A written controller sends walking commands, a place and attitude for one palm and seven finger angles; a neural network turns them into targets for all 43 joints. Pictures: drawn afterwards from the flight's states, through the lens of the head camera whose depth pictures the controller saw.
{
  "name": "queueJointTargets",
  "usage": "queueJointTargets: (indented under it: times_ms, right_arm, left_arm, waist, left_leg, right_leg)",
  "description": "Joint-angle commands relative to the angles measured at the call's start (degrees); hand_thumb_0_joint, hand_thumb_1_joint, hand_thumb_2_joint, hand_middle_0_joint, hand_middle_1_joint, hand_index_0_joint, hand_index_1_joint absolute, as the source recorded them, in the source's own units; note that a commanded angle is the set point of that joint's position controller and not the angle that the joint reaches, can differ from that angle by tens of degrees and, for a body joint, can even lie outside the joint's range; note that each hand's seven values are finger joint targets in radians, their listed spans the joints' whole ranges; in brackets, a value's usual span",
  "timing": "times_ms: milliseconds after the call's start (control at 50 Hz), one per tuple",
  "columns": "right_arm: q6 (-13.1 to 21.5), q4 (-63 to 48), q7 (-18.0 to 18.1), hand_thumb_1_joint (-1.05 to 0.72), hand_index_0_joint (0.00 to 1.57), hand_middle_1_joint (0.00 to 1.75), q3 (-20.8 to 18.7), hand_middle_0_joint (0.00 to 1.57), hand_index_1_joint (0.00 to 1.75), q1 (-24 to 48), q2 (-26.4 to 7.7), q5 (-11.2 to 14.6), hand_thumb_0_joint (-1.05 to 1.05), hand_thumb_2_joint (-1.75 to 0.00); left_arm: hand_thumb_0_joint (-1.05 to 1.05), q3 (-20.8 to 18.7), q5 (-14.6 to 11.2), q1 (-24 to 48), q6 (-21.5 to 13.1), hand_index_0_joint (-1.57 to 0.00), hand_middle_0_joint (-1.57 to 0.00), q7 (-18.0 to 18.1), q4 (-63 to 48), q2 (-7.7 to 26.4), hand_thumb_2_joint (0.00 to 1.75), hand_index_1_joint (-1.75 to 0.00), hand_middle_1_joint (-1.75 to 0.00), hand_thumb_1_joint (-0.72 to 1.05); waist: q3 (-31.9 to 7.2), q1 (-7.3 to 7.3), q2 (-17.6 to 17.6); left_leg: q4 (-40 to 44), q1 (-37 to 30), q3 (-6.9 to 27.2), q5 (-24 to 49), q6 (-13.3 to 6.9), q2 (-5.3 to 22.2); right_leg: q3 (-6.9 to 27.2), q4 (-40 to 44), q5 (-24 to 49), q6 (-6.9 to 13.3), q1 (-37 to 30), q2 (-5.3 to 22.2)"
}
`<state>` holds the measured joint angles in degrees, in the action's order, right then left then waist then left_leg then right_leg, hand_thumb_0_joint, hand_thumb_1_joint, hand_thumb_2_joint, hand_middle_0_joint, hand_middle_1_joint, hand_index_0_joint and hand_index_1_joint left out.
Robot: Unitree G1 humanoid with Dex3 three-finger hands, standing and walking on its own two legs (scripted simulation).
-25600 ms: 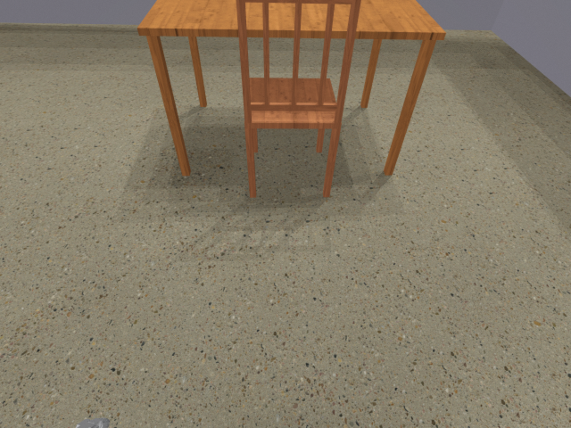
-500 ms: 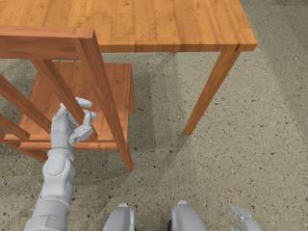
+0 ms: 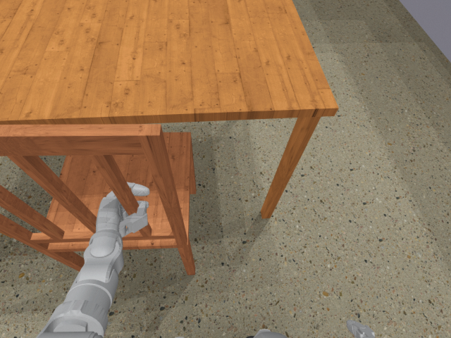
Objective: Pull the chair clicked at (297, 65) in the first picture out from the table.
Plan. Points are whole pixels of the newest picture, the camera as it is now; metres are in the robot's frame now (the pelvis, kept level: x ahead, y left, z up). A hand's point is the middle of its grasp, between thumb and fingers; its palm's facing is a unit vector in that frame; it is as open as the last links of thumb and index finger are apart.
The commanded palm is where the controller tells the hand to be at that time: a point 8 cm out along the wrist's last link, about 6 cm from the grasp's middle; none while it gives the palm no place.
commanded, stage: step backward, pulling the chair out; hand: left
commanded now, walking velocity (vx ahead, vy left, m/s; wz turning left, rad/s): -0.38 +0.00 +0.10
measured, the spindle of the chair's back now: (73, 204) +0.36 +0.30 -0.05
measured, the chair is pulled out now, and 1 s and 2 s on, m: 0.04 0.21 0.32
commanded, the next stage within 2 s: none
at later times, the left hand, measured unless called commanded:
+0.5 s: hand (156, 256) +0.27 +0.13 -0.06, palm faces +0.07 -0.99 -0.15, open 5.2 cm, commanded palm +0.25 +0.18 -0.06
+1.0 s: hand (166, 301) +0.19 +0.10 -0.06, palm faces +0.03 -0.99 -0.17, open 5.2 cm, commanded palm +0.17 +0.15 -0.06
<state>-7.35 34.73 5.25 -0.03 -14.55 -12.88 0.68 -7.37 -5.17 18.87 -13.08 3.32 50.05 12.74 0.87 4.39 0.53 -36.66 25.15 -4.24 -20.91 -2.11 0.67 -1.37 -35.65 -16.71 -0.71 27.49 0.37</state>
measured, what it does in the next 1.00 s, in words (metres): walks backwards: right foot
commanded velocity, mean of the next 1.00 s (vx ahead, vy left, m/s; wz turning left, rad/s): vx -0.38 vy -0.02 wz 0.10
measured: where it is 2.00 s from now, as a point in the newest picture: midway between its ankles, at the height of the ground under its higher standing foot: outside the picture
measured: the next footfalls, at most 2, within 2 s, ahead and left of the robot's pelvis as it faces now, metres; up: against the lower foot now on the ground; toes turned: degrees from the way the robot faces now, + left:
right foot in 0.94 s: -0.05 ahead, -0.15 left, +0.00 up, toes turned -2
left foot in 1.30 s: -0.18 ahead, +0.13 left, +0.00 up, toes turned +4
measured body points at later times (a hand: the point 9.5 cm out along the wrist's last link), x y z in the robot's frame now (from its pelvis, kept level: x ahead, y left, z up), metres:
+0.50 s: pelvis -0.06 -0.02 +0.00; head +0.00 -0.02 +0.45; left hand +0.26 +0.18 -0.05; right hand +0.04 -0.26 -0.13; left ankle -0.03 +0.09 -0.72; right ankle -0.04 -0.13 -0.72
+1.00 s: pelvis -0.14 -0.03 +0.00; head -0.09 -0.04 +0.44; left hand +0.19 +0.15 -0.05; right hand -0.04 -0.28 -0.13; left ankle -0.03 +0.09 -0.72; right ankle -0.09 -0.15 -0.72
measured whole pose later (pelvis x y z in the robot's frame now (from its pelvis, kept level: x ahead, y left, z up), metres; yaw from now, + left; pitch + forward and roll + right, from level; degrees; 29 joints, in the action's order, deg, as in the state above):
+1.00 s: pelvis -0.14 -0.03 +0.00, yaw +0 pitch +0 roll -1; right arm -0.3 40.7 6.0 0.9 -12.9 -12.2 0.7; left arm -0.6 -4.7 23.5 -12.7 5.0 59.7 8.9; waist 6.8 2.0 -3.1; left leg -33.4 26.4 -1.8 -7.5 -0.2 3.3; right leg -1.8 -35.3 -15.7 0.2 22.0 -1.0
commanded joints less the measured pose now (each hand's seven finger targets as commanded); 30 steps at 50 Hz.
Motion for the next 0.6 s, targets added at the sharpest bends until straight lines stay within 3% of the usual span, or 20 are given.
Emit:
queueJointTargets:
  times_ms: [0,40,80,120,140,160,200,220,260,300,320,360,380,420,440,460,480,520,580]
  right_arm:
    - [1.74,-4.99,0.39,-0.90,0.20,0.30,-2.81,0.20,0.30,-2.74,-7.97,0.29,0.00,-0.90]
    - [1.86,-4.80,0.81,-0.90,0.20,0.30,-3.12,0.20,0.30,-3.33,-8.18,0.66,0.00,-0.90]
    - [1.98,-5.00,1.55,-0.90,0.20,0.30,-3.39,0.20,0.30,-3.41,-8.48,0.91,0.00,-0.90]
    - [2.11,-4.66,2.06,-0.90,0.20,0.30,-3.19,0.20,0.30,-2.70,-8.27,1.20,0.00,-0.90]
    - [2.09,-4.56,2.33,-0.90,0.20,0.30,-3.13,0.20,0.30,-2.29,-8.23,1.37,0.00,-0.90]
    - [2.00,-4.26,2.68,-0.90,0.20,0.30,-2.96,0.20,0.30,-1.90,-8.24,1.48,0.00,-0.90]
    - [1.72,-3.55,3.39,-0.90,0.20,0.30,-2.98,0.20,0.30,-2.23,-9.08,1.61,0.00,-0.90]
    - [1.55,-3.75,3.54,-0.90,0.20,0.30,-2.76,0.20,0.30,-1.70,-9.20,1.56,0.00,-0.90]
    - [1.31,-3.66,3.01,-0.90,0.20,0.30,-2.21,0.20,0.30,-0.30,-8.49,1.03,0.00,-0.90]
    - [1.52,-3.41,2.12,-0.90,0.20,0.30,-2.24,0.20,0.30,0.45,-7.82,0.12,0.00,-0.90]
    - [1.74,-3.43,1.72,-0.90,0.20,0.30,-2.19,0.20,0.30,0.88,-7.79,-0.24,0.00,-0.90]
    - [2.59,-2.75,1.45,-0.90,0.20,0.30,-2.12,0.20,0.30,0.15,-7.83,-0.30,0.00,-0.90]
    - [2.95,-2.44,1.51,-0.90,0.20,0.30,-2.16,0.20,0.30,-0.31,-8.05,-0.28,0.00,-0.90]
    - [3.73,-1.63,1.35,-0.90,0.20,0.30,-2.12,0.20,0.30,-0.03,-8.12,-0.16,0.00,-0.90]
    - [3.98,-1.41,1.34,-0.90,0.20,0.30,-2.23,0.20,0.30,-0.15,-8.39,-0.14,0.00,-0.90]
    - [4.19,-1.02,1.53,-0.90,0.20,0.30,-2.72,0.20,0.30,-0.90,-8.41,0.43,0.00,-0.90]
    - [4.35,-0.94,1.85,-0.90,0.20,0.30,-3.10,0.20,0.30,-1.09,-8.87,0.79,0.00,-0.90]
    - [4.75,-0.78,2.17,-0.90,0.20,0.30,-3.12,0.20,0.30,-1.11,-7.86,1.28,0.00,-0.90]
    - [5.44,-0.41,2.60,-0.90,0.20,0.30,-3.32,0.20,0.30,-0.17,-8.35,1.62,0.00,-0.90]
  left_arm:
    - [0.00,0.95,3.98,5.78,-2.87,-0.50,-0.50,1.42,-10.43,7.51,0.90,-1.45,-1.45,0.90]
    - [0.00,0.99,3.85,5.46,-3.09,-0.50,-0.50,1.79,-10.51,7.83,0.90,-1.45,-1.45,0.90]
    - [0.00,0.22,3.83,5.33,-3.33,-0.50,-0.50,2.24,-10.36,9.48,0.90,-1.45,-1.45,0.90]
    - [0.00,1.27,3.78,6.19,-3.39,-0.50,-0.50,2.53,-8.40,8.70,0.90,-1.45,-1.45,0.90]
    - [0.00,2.13,3.78,6.63,-3.10,-0.50,-0.50,2.59,-7.51,8.06,0.90,-1.45,-1.45,0.90]
    - [0.00,2.86,3.80,8.18,-2.89,-0.50,-0.50,2.70,-7.41,7.79,0.90,-1.45,-1.45,0.90]
    - [0.00,3.51,3.84,9.28,-2.50,-0.50,-0.50,2.98,-7.05,7.44,0.90,-1.45,-1.45,0.90]
    - [0.00,4.64,3.67,9.70,-2.64,-0.50,-0.50,2.90,-7.93,6.49,0.90,-1.45,-1.45,0.90]
    - [0.00,5.90,3.74,11.15,-2.75,-0.50,-0.50,2.47,-9.01,4.93,0.90,-1.45,-1.45,0.90]
    - [0.00,5.88,3.84,11.55,-2.76,-0.50,-0.50,2.46,-9.00,4.13,0.90,-1.45,-1.45,0.90]
    - [0.00,5.65,3.91,12.29,-2.72,-0.50,-0.50,2.57,-9.20,4.27,0.90,-1.45,-1.45,0.90]
    - [0.00,6.40,3.87,14.33,-2.70,-0.50,-0.50,2.81,-7.70,3.13,0.90,-1.45,-1.45,0.90]
    - [0.00,5.37,3.93,14.74,-2.78,-0.50,-0.50,2.87,-7.63,4.74,0.90,-1.45,-1.45,0.90]
    - [0.00,6.50,4.28,15.60,-2.80,-0.50,-0.50,2.60,-5.56,3.18,0.90,-1.45,-1.45,0.90]
    - [0.00,6.21,4.48,16.77,-3.12,-0.50,-0.50,2.61,-5.93,3.88,0.90,-1.45,-1.45,0.90]
    - [0.00,5.56,4.11,16.01,-3.26,-0.50,-0.50,2.73,-4.87,4.20,0.90,-1.45,-1.45,0.90]
    - [0.00,4.20,3.92,15.08,-3.34,-0.50,-0.50,2.84,-3.98,6.21,0.90,-1.45,-1.45,0.90]
    - [0.00,5.41,3.78,15.67,-3.65,-0.50,-0.50,2.85,-3.38,5.63,0.90,-1.45,-1.45,0.90]
    - [0.00,4.87,3.65,15.80,-3.58,-0.50,-0.50,3.40,-1.38,7.56,0.90,-1.45,-1.45,0.90]
  waist:
    - [-22.36,-1.96,-10.11]
    - [-24.81,-1.65,-7.72]
    - [-26.93,-1.65,-5.46]
    - [-26.41,-1.70,-2.44]
    - [-25.30,-1.55,-1.34]
    - [-24.51,-1.35,-0.07]
    - [-24.80,-0.92,-0.36]
    - [-24.03,-0.98,-3.56]
    - [-22.33,-1.67,-9.55]
    - [-20.89,-2.30,-14.68]
    - [-19.43,-2.67,-16.19]
    - [-16.84,-2.64,-14.58]
    - [-16.91,-2.60,-13.02]
    - [-16.01,-2.47,-11.12]
    - [-16.48,-2.38,-11.13]
    - [-18.45,-2.21,-7.93]
    - [-20.40,-2.27,-5.55]
    - [-22.49,-1.45,-1.45]
    - [-20.26,-1.79,0.79]
  left_leg:
    - [1.42,-17.76,8.97,54.90,1.42,11.71]
    - [0.30,-14.82,7.80,48.95,2.66,10.37]
    - [-1.07,-9.99,6.37,37.13,3.72,8.03]
    - [-2.02,-4.97,5.62,17.30,4.25,5.32]
    - [-1.34,-4.19,5.81,10.51,4.09,4.48]
    - [-0.11,-4.32,6.02,8.62,3.76,4.22]
    - [4.84,-7.27,7.19,23.12,2.92,5.86]
    - [7.38,-9.69,9.13,32.31,1.94,7.92]
    - [9.12,-15.26,12.82,44.72,-0.49,11.82]
    - [10.34,-19.31,13.75,46.90,-2.31,14.05]
    - [11.28,-18.52,13.82,43.66,-2.90,14.77]
    - [10.42,-17.89,13.94,42.09,-3.54,15.05]
    - [9.47,-18.10,13.32,42.45,-3.37,14.82]
    - [8.34,-15.93,12.01,39.65,-2.26,13.75]
    - [7.82,-14.63,11.55,38.05,-1.80,13.22]
    - [6.26,-14.29,10.29,35.89,-0.98,12.07]
    - [4.74,-13.18,9.15,32.40,-0.01,10.61]
    - [1.86,-10.46,6.51,22.58,2.22,7.08]
    - [-3.04,-7.34,5.84,1.83,3.56,2.18]
  right_leg:
    - [3.69,2.29,29.73,1.98,-11.01,5.19]
    - [5.56,1.80,42.01,3.65,-15.53,7.88]
    - [7.76,1.19,52.43,5.33,-20.01,11.07]
    - [10.20,2.61,54.86,6.75,-22.17,14.27]
    - [10.81,3.79,52.74,6.71,-21.44,15.00]
    - [10.58,4.62,50.70,6.15,-20.92,14.99]
    - [6.83,2.83,47.95,3.92,-19.99,11.98]
    - [4.71,1.39,42.65,2.23,-17.44,9.07]
    - [3.12,-1.26,20.53,0.48,-10.68,4.56]
    - [2.59,-3.63,2.15,0.73,-5.86,2.87]
    - [2.44,-4.60,-2.59,0.97,-5.27,2.72]
    - [2.23,-2.92,-1.72,1.23,-5.40,2.78]
    - [2.44,-1.04,1.85,1.19,-6.30,2.92]
    - [2.42,1.40,7.36,1.07,-8.23,3.41]
    - [2.68,2.14,11.97,1.16,-9.72,3.77]
    - [3.01,3.66,17.12,1.20,-11.57,3.91]
    - [4.22,5.02,24.31,1.52,-13.33,5.04]
    - [8.66,6.43,31.65,3.47,-15.25,10.17]
    - [15.07,13.07,26.55,6.53,-13.14,16.79]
